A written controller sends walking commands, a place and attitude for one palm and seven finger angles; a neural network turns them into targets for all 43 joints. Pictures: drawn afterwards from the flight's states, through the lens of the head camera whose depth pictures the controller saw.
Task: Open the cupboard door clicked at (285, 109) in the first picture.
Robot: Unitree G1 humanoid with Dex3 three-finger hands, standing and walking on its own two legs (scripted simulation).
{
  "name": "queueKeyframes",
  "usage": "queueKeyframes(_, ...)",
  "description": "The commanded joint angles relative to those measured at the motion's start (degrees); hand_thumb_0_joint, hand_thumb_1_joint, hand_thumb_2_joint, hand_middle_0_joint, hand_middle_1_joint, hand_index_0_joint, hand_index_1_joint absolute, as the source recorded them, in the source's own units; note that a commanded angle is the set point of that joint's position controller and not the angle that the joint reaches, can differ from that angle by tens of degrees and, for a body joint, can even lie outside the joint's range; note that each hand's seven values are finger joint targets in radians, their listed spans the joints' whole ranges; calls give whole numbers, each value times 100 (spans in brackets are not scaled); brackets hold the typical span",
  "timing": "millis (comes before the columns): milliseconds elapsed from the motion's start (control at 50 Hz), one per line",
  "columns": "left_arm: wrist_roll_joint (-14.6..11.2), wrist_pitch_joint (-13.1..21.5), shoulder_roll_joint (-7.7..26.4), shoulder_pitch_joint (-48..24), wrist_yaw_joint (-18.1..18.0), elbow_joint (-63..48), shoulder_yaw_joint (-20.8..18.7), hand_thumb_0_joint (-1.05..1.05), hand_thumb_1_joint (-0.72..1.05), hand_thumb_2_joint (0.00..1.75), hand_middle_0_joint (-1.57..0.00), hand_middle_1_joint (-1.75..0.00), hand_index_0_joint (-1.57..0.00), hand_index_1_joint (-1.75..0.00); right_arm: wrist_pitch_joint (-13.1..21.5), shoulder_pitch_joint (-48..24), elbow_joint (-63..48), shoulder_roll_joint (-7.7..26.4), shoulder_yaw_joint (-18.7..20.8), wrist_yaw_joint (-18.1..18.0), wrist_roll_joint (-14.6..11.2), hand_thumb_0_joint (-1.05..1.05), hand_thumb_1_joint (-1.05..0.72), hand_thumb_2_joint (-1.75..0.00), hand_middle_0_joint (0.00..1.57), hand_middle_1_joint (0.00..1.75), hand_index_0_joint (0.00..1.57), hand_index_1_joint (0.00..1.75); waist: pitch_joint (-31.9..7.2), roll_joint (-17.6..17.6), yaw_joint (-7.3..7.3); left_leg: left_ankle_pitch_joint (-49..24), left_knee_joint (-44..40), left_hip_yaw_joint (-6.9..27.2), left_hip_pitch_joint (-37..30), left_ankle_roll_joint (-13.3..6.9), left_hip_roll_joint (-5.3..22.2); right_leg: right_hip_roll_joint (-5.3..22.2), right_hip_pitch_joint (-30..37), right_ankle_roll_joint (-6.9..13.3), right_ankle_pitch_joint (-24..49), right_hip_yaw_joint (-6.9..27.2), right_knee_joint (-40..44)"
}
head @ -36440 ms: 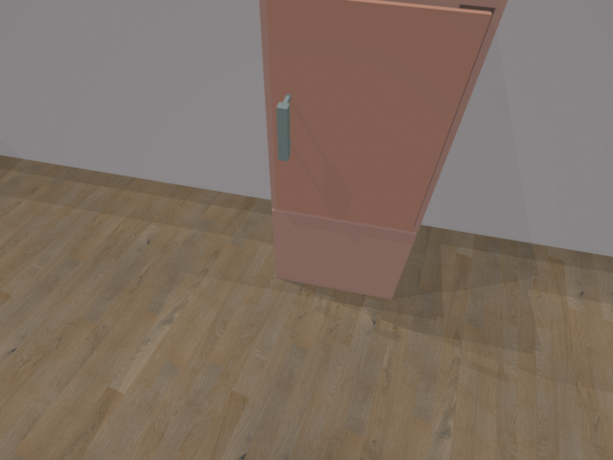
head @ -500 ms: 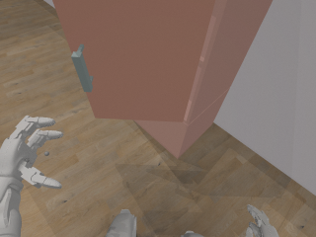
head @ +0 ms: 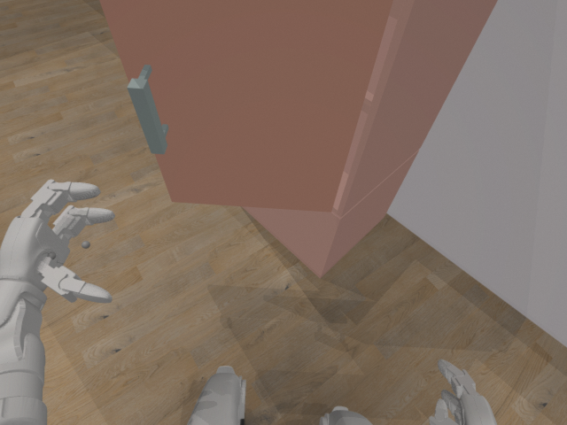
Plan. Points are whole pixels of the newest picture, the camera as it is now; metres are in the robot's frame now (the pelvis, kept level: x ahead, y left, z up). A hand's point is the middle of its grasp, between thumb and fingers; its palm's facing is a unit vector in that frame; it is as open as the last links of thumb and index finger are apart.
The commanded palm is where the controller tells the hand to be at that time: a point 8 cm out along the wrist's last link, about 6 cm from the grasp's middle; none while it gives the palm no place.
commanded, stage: move the hooked fingers beside the handle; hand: left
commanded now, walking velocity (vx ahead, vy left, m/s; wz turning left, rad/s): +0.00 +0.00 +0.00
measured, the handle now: (153, 111) +0.60 +0.28 +0.06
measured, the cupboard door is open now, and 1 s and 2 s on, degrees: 43 43 43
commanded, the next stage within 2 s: none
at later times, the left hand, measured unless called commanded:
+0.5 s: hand (98, 192) +0.40 +0.30 +0.07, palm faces +0.02 -1.00 +0.00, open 14.0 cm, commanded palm +0.39 +0.34 +0.07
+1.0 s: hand (102, 156) +0.47 +0.32 +0.07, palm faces +0.05 -1.00 +0.02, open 14.0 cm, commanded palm +0.47 +0.36 +0.06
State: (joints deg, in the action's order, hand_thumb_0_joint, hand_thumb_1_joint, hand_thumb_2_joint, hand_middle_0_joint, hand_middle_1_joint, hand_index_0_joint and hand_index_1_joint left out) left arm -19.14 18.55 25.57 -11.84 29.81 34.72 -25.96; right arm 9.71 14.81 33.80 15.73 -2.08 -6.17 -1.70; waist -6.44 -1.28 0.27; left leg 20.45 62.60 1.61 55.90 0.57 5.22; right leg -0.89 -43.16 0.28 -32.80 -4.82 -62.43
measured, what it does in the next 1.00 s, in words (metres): stands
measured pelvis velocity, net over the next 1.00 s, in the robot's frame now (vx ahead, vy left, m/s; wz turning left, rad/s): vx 0.00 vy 0.01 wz -0.06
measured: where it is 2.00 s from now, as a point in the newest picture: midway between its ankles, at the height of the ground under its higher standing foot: outside the picture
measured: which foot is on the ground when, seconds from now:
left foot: down 0.00-1.00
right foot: down 0.00-1.00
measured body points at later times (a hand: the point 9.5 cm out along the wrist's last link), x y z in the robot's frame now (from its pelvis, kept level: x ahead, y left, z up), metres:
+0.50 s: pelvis +0.01 +0.01 -0.01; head +0.10 +0.04 +0.43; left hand +0.39 +0.35 +0.07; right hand +0.08 -0.26 -0.10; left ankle +0.10 +0.13 -0.65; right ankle -0.02 -0.12 -0.65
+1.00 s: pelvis +0.00 +0.01 -0.03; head +0.13 +0.05 +0.40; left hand +0.46 +0.37 +0.07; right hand +0.04 -0.28 -0.12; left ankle +0.10 +0.13 -0.65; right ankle -0.02 -0.12 -0.65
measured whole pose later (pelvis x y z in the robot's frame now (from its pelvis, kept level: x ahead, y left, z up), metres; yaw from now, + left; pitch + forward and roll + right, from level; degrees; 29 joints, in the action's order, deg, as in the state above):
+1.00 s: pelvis +0.00 +0.01 -0.03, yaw -3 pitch +23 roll -6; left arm -8.9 20.7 45.8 -48.3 32.4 71.2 -34.2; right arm 0.4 19.1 36.2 17.2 -2.6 -4.9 -1.4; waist -6.8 -0.8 7.2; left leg 22.3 69.9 1.8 70.6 -0.2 7.2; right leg -2.8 -57.6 -0.3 -33.5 -4.0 -68.5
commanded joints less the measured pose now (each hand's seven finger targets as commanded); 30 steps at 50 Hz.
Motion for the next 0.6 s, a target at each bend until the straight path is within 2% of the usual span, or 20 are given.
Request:
queueKeyframes(0, -83, 411, 1649, -2020, 82, -1224, -285, 0, -50, 30, -30, -120, -30, -120, 235, 212, -591, 900, 411, -74, -30, 0, -90, -90, 20, 30, 20, 30, -1971, -859, 117, -492, -746, 49, -2663, -206, -281, -202, -593, 102, 1046, 338, 1183)
queueKeyframes(20, -54, 358, 1798, -1928, 82, -1075, -411, 0, -50, 30, -30, -120, -30, -120, 204, 253, -576, 926, 418, -66, -28, 0, -90, -90, 20, 30, 20, 30, -1981, -840, 79, -540, -783, 73, -2680, -194, -267, -213, -584, 113, 1089, 299, 1172)
queueKeyframes(60, -23, 260, 1851, -2034, 67, -897, -422, 0, -50, 30, -30, -120, -30, -120, 165, 296, -558, 932, 414, -37, -40, 0, -90, -90, 20, 30, 20, 30, -2016, -697, 82, -629, -767, 81, -2606, -214, -267, -223, -572, 100, 1202, 274, 1141)
queueKeyframes(100, 10, 104, 1813, -1999, 32, -543, -411, 0, -50, 30, -30, -120, -30, -120, 76, 328, -579, 939, 419, -2, -42, 0, -90, -90, 20, 30, 20, 30, -1756, -625, 106, -498, -818, 55, -2418, -216, -273, -221, -640, 81, 1120, 244, 1187)
queueKeyframes(120, 30, 58, 2014, -2083, 5, -294, -592, 0, -50, 30, -30, -120, -30, -120, 29, 376, -563, 972, 422, 7, -30, 0, -90, -90, 20, 30, 20, 30, -1670, -418, 90, -459, -804, 49, -2229, -218, -269, -219, -582, 74, 1099, 239, 1180)
queueKeyframes(140, 24, 75, 2187, -2042, -19, -196, -775, 0, -50, 30, -30, -120, -30, -120, 13, 422, -584, 976, 422, 12, -23, 0, -90, -90, 20, 30, 20, 30, -1687, -382, 28, -516, -778, 39, -2132, -233, -288, -245, -489, 94, 1125, 255, 1152)
queueKeyframes(180, 68, 101, 2179, -2153, -52, -95, -760, 0, -50, 30, -30, -120, -30, -120, -63, 466, -610, 974, 433, 49, -17, 0, -90, -90, 20, 30, 20, 30, -1812, -345, 47, -674, -728, -20, -2117, -237, -288, -228, -435, 72, 1345, 272, 1106)
queueKeyframes(220, 96, 222, 2230, -2244, -49, -92, -804, 0, -50, 30, -30, -120, -30, -120, -123, 529, -619, 984, 459, 79, -11, 0, -90, -90, 20, 30, 20, 30, -1904, -439, 63, -777, -696, -30, -2196, -226, -277, -248, -510, 78, 1437, 255, 1054)
queueKeyframes(240, 110, 355, 2228, -2548, -51, -222, -760, 0, -50, 30, -30, -120, -30, -120, -121, 561, -599, 976, 471, 73, -7, 0, -90, -90, 20, 30, 20, 30, -2015, -525, 128, -845, -637, -17, -2269, -240, -279, -274, -565, 95, 1469, 255, 992)
queueKeyframes(280, 167, 492, 2165, -2852, -34, 17, -662, 0, -50, 30, -30, -120, -30, -120, -172, 611, -502, 995, 484, 84, -7, 0, -90, -90, 20, 30, 20, 30, -1956, -548, 237, -733, -620, 33, -2331, -219, -242, -277, -831, 83, 1316, 237, 979)
queueKeyframes(340, 182, 658, 2194, -3275, 85, 48, -582, 0, -50, 30, -30, -120, -30, -120, -208, 700, -433, 1024, 503, 75, 4, 0, -90, -90, 20, 30, 20, 30, -2101, -846, 287, -725, -594, 113, -2558, -220, -232, -298, -1063, 129, 1184, 213, 923)
queueKeyframes(360, 209, 658, 2329, -3405, 121, 181, -652, 0, -50, 30, -30, -120, -30, -120, -237, 720, -360, 1063, 516, 63, 2, 0, -90, -90, 20, 30, 20, 30, -2189, -795, 305, -739, -606, 149, -2656, -205, -202, -285, -1103, 123, 1185, 207, 935)
queueKeyframes(380, 227, 641, 2306, -3407, 165, 263, -603, 0, -50, 30, -30, -120, -30, -120, -265, 739, -343, 1059, 517, 61, 3, 0, -90, -90, 20, 30, 20, 30, -2228, -928, 284, -783, -613, 164, -2718, -196, -206, -281, -1127, 135, 1195, 202, 927)
queueKeyframes(400, 242, 597, 2318, -3416, 192, 413, -609, 0, -50, 30, -30, -120, -30, -120, -299, 771, -328, 1073, 525, 59, -2, 0, -90, -90, 20, 30, 20, 30, -2171, -762, 318, -757, -627, 192, -2708, -203, -195, -286, -1173, 127, 1171, 179, 945)
queueKeyframes(440, 289, 580, 2374, -3784, 204, 467, -563, 0, -50, 30, -30, -120, -30, -120, -321, 817, -287, 1065, 517, 40, 9, 0, -90, -90, 20, 30, 20, 30, -2219, -869, 350, -762, -587, 213, -2720, -228, -205, -293, -1267, 141, 1153, 168, 893)
queueKeyframes(460, 328, 552, 2588, -3756, 178, 549, -732, 0, -50, 30, -30, -120, -30, -120, -348, 831, -271, 1095, 518, 49, 17, 0, -90, -90, 20, 30, 20, 30, -2327, -969, 263, -824, -617, 242, -2802, -198, -184, -274, -1263, 146, 1168, 171, 894)
queueKeyframes(480, 348, 514, 2415, -3790, 169, 597, -555, 0, -50, 30, -30, -120, -30, -120, -382, 830, -297, 1071, 506, 68, 5, 0, -90, -90, 20, 30, 20, 30, -2267, -1023, 305, -779, -651, 251, -2840, -190, -189, -276, -1316, 146, 1119, 149, 906)
queueKeyframes(540, 390, 543, 2722, -3965, 57, 806, -834, 0, -50, 30, -30, -120, -30, -120, -443, 900, -295, 1093, 501, 76, 42, 0, -90, -90, 20, 30, 20, 30, -2256, -844, 280, -753, -623, 273, -2725, -208, -184, -306, -1309, 159, 1090, 130, 880)
queueKeyframes(560, 452, 546, 2771, -4066, 20, 972, -838, 0, -50, 30, -30, -120, -30, -120, -478, 880, -273, 1105, 499, 81, 33, 0, -90, -90, 20, 30, 20, 30, -2224, -854, 318, -694, -620, 267, -2703, -193, -155, -290, -1401, 137, 1055, 140, 875)
queueKeyframes(580, 487, 541, 2685, -4157, 1, 1147, -756, 0, -50, 30, -30, -120, -30, -120, -514, 905, -266, 1094, 493, 89, 40, 0, -90, -90, 20, 30, 20, 30, -2151, -709, 383, -620, -588, 237, -2557, -211, -163, -287, -1412, 116, 1025, 139, 879)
